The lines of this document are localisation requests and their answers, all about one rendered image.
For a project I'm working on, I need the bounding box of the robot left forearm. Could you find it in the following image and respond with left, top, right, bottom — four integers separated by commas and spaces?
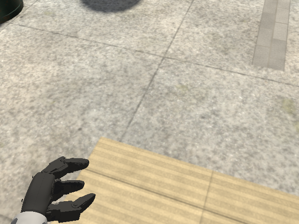
10, 211, 48, 224

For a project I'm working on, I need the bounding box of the robot left hand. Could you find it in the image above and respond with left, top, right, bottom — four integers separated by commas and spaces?
21, 156, 95, 223

